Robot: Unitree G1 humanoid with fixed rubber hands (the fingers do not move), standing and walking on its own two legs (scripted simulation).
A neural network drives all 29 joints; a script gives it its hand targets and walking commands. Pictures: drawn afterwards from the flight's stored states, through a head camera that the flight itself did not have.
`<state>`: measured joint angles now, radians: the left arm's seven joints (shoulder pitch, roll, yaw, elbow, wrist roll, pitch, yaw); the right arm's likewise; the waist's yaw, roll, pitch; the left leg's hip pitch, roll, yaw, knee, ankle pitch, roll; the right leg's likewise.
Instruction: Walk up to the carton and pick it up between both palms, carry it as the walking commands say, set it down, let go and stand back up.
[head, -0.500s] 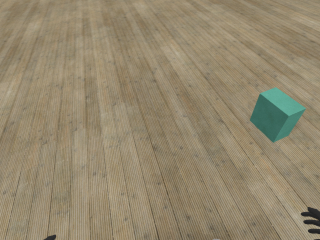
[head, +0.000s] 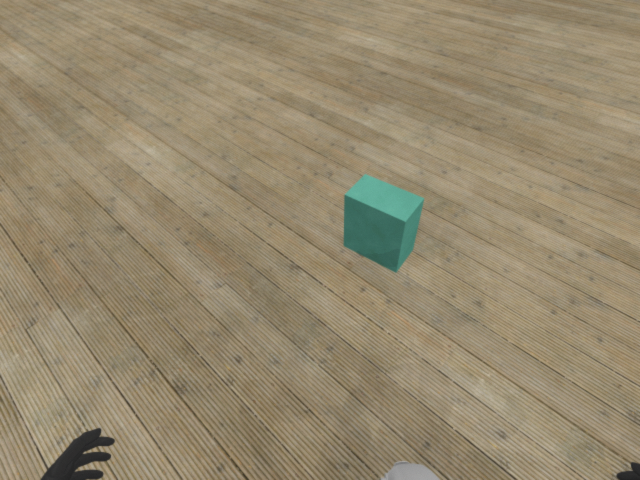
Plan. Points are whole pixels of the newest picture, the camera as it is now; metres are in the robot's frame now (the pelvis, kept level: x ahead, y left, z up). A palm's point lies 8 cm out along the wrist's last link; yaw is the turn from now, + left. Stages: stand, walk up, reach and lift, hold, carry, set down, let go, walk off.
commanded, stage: walk up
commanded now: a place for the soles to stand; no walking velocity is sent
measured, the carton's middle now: (380, 223) +1.10 -0.27 -0.63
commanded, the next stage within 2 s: none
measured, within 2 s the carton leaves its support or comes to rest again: neither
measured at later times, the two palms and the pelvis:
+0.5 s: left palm (107, 334) +0.38 +0.34 -0.07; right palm (556, 372) +0.26 -0.33 -0.08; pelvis +0.22 +0.02 -0.02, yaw -15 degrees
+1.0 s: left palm (161, 198) +0.67 +0.31 -0.05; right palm (508, 330) +0.35 -0.30 -0.11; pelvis +0.42 +0.03 -0.02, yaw -25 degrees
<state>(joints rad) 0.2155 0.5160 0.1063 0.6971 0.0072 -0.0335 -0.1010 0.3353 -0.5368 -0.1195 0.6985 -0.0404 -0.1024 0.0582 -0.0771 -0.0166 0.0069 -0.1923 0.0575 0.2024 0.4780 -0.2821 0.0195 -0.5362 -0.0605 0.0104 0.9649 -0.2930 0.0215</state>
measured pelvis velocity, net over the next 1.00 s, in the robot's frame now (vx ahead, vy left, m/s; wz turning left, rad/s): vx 0.42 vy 0.03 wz -0.44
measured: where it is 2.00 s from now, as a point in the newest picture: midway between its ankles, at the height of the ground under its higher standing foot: (301, 336)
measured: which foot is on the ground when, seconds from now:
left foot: down 0.00-0.20, up 0.22-0.52, down 0.54-0.88, up 0.90-1.00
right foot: up 0.00-0.16, down 0.18-0.54, up 0.56-0.86, down 0.88-1.00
